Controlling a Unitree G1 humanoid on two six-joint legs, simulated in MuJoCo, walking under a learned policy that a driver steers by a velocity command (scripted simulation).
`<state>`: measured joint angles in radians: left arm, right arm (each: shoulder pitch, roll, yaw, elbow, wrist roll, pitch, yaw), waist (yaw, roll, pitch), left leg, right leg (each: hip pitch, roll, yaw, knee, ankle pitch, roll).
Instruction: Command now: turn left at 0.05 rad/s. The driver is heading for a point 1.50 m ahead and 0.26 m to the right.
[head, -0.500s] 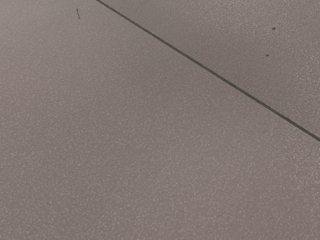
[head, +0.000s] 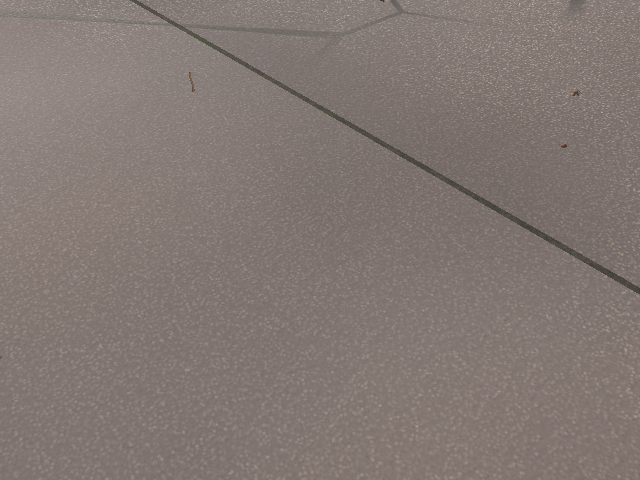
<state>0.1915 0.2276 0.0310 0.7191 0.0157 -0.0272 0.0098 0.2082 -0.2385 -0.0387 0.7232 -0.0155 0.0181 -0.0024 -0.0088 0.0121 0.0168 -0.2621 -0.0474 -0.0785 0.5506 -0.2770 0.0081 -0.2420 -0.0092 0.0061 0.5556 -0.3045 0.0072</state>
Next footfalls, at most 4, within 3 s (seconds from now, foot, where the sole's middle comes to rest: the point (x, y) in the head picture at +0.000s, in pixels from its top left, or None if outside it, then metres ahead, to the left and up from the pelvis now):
1.42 left None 0.12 0.13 -0.77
1.90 right None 0.49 -0.10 -0.77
2.44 left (278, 360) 0.80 0.14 -0.77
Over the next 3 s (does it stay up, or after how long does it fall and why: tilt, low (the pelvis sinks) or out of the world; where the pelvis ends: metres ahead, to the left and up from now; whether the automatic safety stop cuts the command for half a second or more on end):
stays up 0.92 0.01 -0.01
